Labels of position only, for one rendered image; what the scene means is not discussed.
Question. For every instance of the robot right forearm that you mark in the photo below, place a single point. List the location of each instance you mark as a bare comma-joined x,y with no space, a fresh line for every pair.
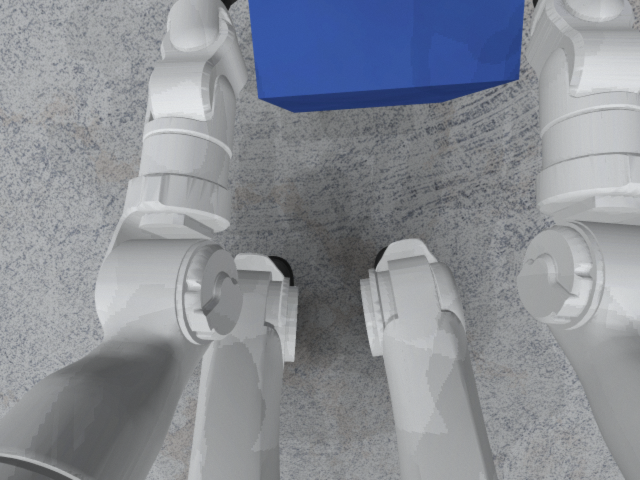
587,60

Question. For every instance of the robot left forearm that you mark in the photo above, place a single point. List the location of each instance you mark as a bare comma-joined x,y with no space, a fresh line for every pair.
181,191

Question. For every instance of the left robot shin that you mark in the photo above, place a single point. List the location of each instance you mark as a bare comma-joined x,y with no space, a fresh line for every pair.
258,262

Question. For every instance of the robot right upper arm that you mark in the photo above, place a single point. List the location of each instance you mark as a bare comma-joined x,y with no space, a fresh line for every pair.
582,279

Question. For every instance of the carton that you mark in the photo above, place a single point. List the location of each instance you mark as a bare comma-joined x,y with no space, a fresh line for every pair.
320,55

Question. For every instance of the robot right foot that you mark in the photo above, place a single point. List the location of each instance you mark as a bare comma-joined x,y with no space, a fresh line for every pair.
379,256

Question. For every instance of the robot left upper arm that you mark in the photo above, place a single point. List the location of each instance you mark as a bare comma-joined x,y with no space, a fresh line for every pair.
161,303

